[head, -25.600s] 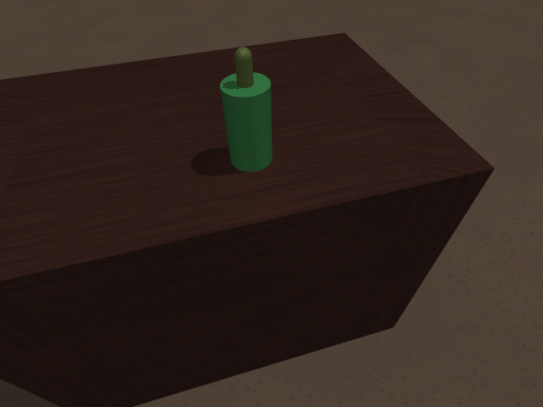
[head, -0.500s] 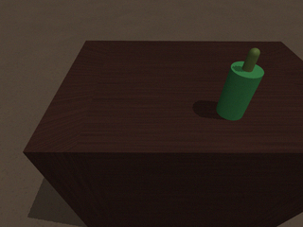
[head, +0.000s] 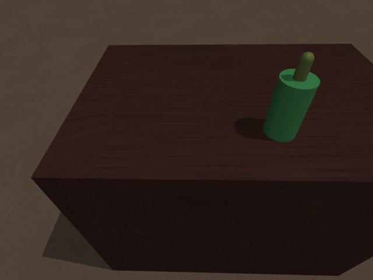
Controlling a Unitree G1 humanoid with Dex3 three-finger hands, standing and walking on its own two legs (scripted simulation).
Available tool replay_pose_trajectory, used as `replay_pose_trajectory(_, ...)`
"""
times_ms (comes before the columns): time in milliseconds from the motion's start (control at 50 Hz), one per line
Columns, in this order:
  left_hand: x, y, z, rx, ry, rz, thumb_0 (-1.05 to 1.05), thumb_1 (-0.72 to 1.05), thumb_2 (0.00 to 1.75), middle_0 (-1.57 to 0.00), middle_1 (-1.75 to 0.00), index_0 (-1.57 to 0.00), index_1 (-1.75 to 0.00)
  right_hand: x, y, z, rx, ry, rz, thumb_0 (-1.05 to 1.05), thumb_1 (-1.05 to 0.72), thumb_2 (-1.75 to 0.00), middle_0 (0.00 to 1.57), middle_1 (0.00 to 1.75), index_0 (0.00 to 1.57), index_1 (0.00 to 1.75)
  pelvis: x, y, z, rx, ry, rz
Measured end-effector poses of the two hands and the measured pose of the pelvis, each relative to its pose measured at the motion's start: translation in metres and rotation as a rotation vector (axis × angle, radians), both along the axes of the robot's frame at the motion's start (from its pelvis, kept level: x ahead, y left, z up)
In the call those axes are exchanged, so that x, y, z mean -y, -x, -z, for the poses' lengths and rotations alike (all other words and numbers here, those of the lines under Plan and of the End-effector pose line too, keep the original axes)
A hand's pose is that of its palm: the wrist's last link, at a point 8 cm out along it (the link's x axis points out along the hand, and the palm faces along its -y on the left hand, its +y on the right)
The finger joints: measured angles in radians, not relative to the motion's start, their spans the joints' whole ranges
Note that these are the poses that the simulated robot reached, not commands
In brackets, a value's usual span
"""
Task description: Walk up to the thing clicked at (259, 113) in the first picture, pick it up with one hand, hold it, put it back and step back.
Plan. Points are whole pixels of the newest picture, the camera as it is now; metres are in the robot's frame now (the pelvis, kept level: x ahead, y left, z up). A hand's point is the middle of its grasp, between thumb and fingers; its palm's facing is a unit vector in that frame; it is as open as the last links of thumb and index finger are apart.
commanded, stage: home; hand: right
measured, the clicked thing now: (292, 97) +0.51 -0.24 +0.13
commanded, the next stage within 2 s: stand in 0.72 s
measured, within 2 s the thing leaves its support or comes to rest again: neither
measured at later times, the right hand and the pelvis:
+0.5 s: hand out of the picture +0.10 -0.25 -0.15, palm faces -0.04 +0.93 -0.37, open 17.5 cm; pelvis +0.02 +0.01 +0.00, yaw +0 degrees
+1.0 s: hand out of the picture +0.08 -0.25 -0.15, palm faces -0.04 +0.93 -0.36, open 15.9 cm; pelvis +0.02 +0.01 +0.00, yaw +0 degrees
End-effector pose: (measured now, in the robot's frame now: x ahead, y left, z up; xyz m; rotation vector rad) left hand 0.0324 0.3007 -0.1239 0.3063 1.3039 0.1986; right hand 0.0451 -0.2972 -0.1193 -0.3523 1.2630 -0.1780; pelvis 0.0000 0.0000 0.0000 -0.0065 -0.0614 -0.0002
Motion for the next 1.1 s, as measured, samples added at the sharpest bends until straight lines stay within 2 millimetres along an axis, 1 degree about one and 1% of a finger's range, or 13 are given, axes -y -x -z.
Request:
replay_pose_trajectory(160,0.002,-0.02,-0.001,0.02,0.002,0.0,0.01,0.9,0.9,-0.2,-0.3,-0.21,-0.29,0.004,-0.007,-0.002,-0.007,0.013,0.01,0.0,0.56,-0.04,0.06,0.05,0.05,0.05,0.001,-0.008,-0.001,-0.01,0.001,-0.001)
replay_pose_trajectory(380,0.002,-0.055,-0.004,0.072,0.005,0.014,0.01,0.9,0.9,-0.2,-0.3,-0.21,-0.29,-0.001,-0.036,-0.004,0.038,0.014,0.004,0.0,0.55,-0.04,0.06,0.05,0.05,0.05,-0.003,-0.021,-0.002,-0.014,-0.001,0.002)
replay_pose_trajectory(520,-0.001,-0.066,-0.007,0.094,0.0,0.018,0.01,0.9,0.9,-0.2,-0.3,-0.21,-0.29,-0.006,-0.05,-0.005,0.067,0.008,-0.001,0.0,0.55,-0.04,0.06,0.05,0.06,0.05,-0.005,-0.025,-0.002,-0.011,-0.002,0.002)
replay_pose_trajectory(600,-0.003,-0.066,-0.007,0.097,-0.002,0.012,0.01,0.9,0.9,-0.2,-0.3,-0.21,-0.29,-0.008,-0.053,-0.005,0.075,0.007,-0.003,0.0,0.54,-0.05,0.06,0.05,0.06,0.06,-0.007,-0.025,-0.002,-0.008,-0.003,0.001)
replay_pose_trajectory(680,-0.004,-0.062,-0.007,0.091,-0.003,0.007,0.01,0.9,0.9,-0.2,-0.3,-0.21,-0.29,-0.009,-0.052,-0.005,0.071,0.006,-0.003,0.0,0.54,-0.05,0.06,0.05,0.06,0.06,-0.008,-0.024,-0.002,-0.007,-0.003,0.001)
replay_pose_trajectory(900,-0.008,-0.044,-0.005,0.054,-0.005,-0.003,0.01,0.9,0.9,-0.2,-0.3,-0.21,-0.29,-0.009,-0.04,-0.004,0.043,0.007,0.006,0.0,0.51,-0.07,0.08,0.08,0.08,0.08,-0.009,-0.019,-0.003,-0.007,-0.003,-0.002)
replay_pose_trajectory(940,-0.008,-0.041,-0.005,0.046,-0.004,-0.003,0.01,0.9,0.9,-0.2,-0.3,-0.21,-0.29,-0.009,-0.037,-0.004,0.035,0.007,0.008,0.0,0.46,-0.12,0.1,0.12,0.1,0.12,-0.009,-0.019,-0.003,-0.008,-0.003,-0.001)
replay_pose_trajectory(1000,-0.008,-0.038,-0.004,0.038,-0.003,-0.004,0.01,0.9,0.9,-0.2,-0.3,-0.21,-0.29,-0.009,-0.033,-0.003,0.025,0.006,0.009,0.0,0.34,-0.25,0.14,0.18,0.14,0.18,-0.01,-0.018,-0.003,-0.009,-0.004,-0.001)
replay_pose_trajectory(1100,-0.008,-0.035,-0.004,0.03,-0.004,-0.006,0.01,0.9,0.9,-0.2,-0.3,-0.21,-0.3,-0.009,-0.029,-0.002,0.011,0.003,0.012,0.0,0.04,-0.53,0.18,0.25,0.18,0.25,-0.009,-0.018,-0.003,-0.011,-0.005,-0.003)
